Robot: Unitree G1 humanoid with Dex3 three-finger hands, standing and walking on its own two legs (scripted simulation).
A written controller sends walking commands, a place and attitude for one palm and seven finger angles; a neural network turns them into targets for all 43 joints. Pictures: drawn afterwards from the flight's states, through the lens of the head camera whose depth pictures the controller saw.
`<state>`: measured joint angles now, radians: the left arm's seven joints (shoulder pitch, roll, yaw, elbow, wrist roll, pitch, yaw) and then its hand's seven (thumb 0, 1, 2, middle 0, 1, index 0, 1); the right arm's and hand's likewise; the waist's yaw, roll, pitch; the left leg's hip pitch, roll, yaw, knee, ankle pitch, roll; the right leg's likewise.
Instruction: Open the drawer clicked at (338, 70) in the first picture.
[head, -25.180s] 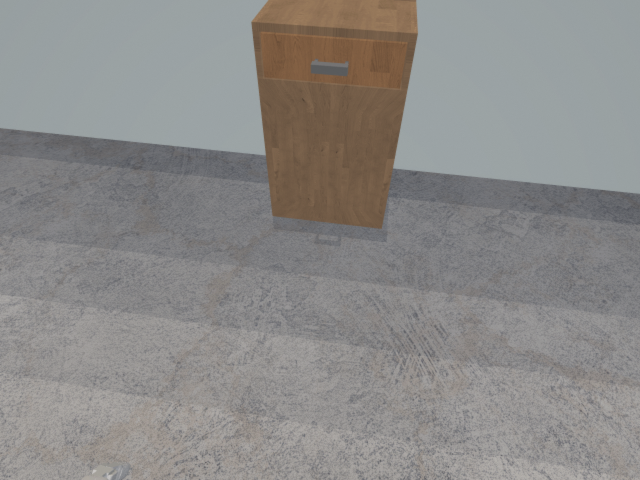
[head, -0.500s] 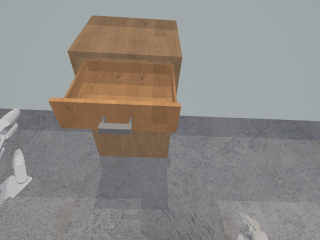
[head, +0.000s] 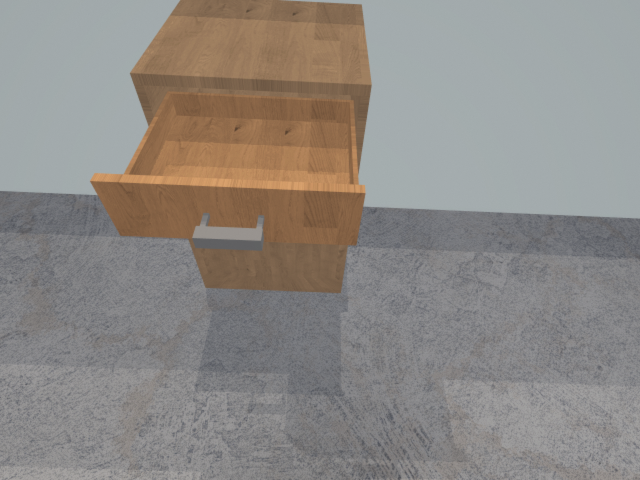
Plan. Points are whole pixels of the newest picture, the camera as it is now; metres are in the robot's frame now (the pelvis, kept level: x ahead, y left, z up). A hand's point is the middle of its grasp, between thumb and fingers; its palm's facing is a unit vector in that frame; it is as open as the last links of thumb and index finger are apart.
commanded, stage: let the arm hang, fingers relaxed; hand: left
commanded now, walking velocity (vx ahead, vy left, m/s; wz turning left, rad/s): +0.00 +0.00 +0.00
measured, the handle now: (231, 228) +0.51 +0.17 -0.04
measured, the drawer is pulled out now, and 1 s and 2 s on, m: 0.30 0.30 0.30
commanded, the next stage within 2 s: look to check the result in 0.82 s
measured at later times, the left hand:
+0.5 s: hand out of the picture -0.02 +0.19 -0.16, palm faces -0.01 -0.98 -0.22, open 7.4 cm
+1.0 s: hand out of the picture -0.01 +0.18 -0.16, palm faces -0.01 -0.98 -0.19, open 7.4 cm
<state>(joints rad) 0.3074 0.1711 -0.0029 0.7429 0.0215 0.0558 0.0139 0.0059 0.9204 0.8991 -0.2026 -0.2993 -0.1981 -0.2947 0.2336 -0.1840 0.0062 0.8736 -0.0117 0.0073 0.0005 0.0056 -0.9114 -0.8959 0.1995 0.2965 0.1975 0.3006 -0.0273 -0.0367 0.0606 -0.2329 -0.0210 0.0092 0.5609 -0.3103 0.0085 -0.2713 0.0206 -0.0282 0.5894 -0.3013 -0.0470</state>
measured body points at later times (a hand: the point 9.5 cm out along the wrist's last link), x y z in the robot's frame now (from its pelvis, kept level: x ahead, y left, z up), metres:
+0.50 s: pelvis -0.01 +0.01 +0.01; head +0.01 +0.00 +0.46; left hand -0.01 +0.24 -0.14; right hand -0.03 -0.20 -0.15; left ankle -0.01 +0.11 -0.73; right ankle +0.01 -0.09 -0.73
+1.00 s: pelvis +0.00 +0.02 +0.01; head +0.02 +0.01 +0.46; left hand -0.01 +0.24 -0.15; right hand -0.04 -0.19 -0.15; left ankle -0.01 +0.11 -0.73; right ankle +0.01 -0.09 -0.73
